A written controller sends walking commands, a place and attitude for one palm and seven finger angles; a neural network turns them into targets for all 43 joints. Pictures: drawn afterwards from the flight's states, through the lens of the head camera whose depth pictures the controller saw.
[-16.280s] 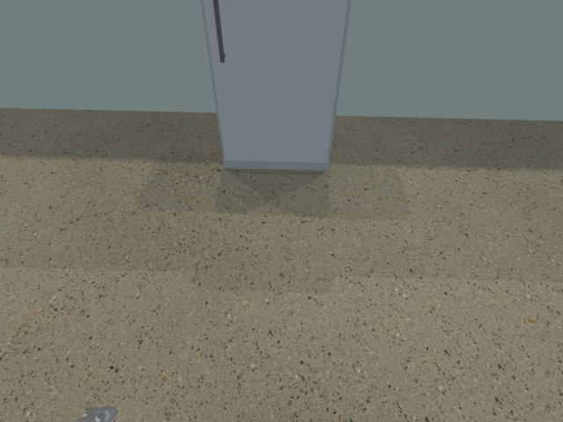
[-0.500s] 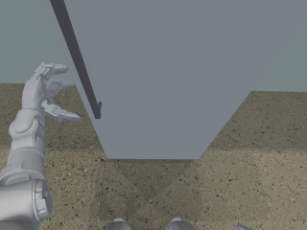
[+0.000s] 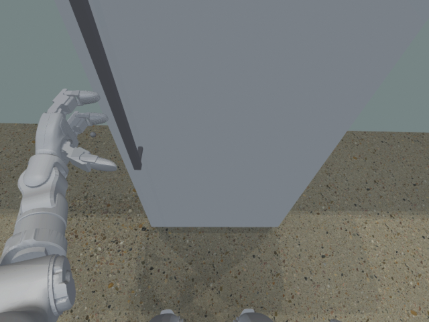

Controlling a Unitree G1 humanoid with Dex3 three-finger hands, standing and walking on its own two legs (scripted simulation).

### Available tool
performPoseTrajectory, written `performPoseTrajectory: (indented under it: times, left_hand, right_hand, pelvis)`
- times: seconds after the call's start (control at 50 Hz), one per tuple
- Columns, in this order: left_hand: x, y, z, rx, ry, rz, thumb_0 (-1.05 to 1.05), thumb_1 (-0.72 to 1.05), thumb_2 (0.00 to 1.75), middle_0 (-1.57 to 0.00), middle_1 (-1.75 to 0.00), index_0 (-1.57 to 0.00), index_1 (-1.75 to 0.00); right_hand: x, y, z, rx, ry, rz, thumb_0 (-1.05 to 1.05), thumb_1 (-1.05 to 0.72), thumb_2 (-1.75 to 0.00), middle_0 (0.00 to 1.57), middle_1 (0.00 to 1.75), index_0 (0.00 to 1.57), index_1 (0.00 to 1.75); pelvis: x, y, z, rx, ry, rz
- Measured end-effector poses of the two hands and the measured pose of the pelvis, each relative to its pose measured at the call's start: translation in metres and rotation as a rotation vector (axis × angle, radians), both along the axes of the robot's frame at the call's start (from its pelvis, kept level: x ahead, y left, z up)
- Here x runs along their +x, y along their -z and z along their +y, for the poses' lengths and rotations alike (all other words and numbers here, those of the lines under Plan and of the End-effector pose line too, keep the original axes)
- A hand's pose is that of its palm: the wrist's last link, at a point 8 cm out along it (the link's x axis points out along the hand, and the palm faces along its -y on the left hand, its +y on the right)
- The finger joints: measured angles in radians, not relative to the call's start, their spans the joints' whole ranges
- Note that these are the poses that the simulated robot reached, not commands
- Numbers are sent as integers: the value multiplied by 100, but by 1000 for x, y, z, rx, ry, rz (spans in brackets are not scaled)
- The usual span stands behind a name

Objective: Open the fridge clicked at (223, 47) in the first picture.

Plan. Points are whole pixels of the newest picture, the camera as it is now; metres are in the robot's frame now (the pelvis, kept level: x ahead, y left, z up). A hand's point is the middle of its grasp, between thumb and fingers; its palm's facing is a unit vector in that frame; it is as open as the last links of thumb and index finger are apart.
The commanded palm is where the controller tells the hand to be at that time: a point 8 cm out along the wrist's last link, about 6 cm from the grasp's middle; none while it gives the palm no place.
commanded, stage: move the hooked fingers beside the handle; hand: left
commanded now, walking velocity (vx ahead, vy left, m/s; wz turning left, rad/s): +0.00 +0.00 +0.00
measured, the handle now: (118, 96) +0.49 +0.17 +0.13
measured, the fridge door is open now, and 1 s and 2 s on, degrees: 0 0 0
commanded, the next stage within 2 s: feel for the door with the fingertips in 0.40 s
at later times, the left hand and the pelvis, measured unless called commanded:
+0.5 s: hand (91, 131) +0.45 +0.22 +0.09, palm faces -0.01 -1.00 -0.02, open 13.9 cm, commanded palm +0.42 +0.27 +0.08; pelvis +0.00 +0.00 +0.00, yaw +0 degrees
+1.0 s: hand (110, 134) +0.45 +0.19 +0.08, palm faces -0.01 -1.00 -0.03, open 13.9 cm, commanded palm +0.43 +0.24 +0.08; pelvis +0.01 +0.00 +0.00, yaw +0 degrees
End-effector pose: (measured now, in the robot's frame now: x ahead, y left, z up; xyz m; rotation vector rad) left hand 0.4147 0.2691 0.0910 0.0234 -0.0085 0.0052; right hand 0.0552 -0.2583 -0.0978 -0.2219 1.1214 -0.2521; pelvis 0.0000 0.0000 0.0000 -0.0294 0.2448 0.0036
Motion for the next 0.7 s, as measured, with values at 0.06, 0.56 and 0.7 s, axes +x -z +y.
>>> performPoseTrajectory:
  times: [0.06,0.56,0.7]
  left_hand:
    - [-1,-5,7,8,-6,13,-1,-50,30,-30,-120,-30,-120]
    - [13,4,9,-3,24,38,-1,-50,30,-30,-120,-32,-122]
    - [10,12,-4,-31,49,45,-1,-50,30,-30,-120,-31,-121]
  right_hand:
    - [-3,-1,-1,4,5,2,1,-90,-90,20,30,20,30]
    - [-13,2,-6,-20,8,51,1,-90,-90,20,30,20,30]
    - [-11,4,0,1,5,68,1,-90,-90,20,30,20,30]
  pelvis:
    - [0,-1,-1,0,-1,-5]
    - [-1,2,-2,-5,-4,27]
    - [4,1,1,-5,-5,27]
